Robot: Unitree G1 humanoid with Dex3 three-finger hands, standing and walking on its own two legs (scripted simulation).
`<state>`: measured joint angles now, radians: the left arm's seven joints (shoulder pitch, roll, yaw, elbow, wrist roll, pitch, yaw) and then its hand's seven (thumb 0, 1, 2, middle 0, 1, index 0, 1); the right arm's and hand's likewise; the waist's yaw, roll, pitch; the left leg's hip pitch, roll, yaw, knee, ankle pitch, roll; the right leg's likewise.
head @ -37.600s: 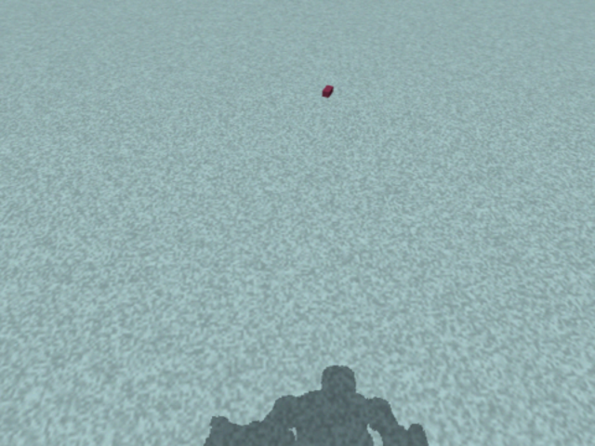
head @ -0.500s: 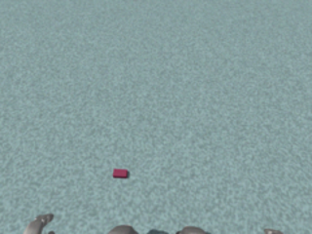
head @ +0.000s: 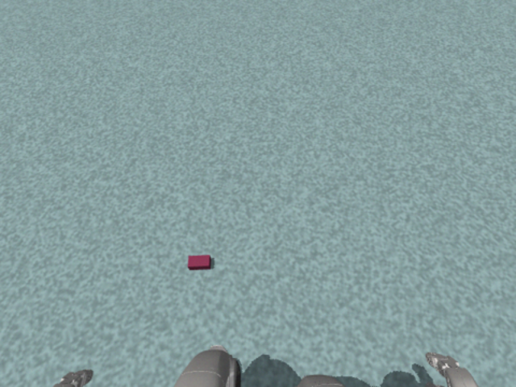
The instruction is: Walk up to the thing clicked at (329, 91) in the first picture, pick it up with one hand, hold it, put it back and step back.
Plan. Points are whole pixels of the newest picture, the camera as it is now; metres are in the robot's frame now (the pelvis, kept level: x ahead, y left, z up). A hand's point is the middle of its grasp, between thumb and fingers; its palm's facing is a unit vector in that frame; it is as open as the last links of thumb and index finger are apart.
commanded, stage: step back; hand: left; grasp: from above
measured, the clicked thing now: (199, 262) +0.57 +0.25 -0.73
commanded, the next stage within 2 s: none
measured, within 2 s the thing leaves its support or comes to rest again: neither
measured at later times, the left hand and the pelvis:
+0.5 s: hand out of the picture -0.02 +0.28 -0.14, palm faces +0.06 -0.94 -0.35, open 7.3 cm; pelvis -0.13 +0.01 +0.02, yaw +3 degrees
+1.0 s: hand out of the picture -0.19 +0.24 -0.11, palm faces +0.02 -0.88 -0.47, open 7.3 cm; pelvis -0.29 -0.04 +0.01, yaw +2 degrees
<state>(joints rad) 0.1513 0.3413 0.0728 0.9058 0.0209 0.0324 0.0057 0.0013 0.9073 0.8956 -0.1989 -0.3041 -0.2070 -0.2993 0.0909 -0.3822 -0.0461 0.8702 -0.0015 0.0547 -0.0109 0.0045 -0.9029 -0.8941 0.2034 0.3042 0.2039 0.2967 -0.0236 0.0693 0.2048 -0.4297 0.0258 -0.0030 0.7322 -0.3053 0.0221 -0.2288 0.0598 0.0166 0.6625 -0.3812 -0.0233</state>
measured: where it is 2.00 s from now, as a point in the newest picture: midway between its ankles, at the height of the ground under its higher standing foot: outside the picture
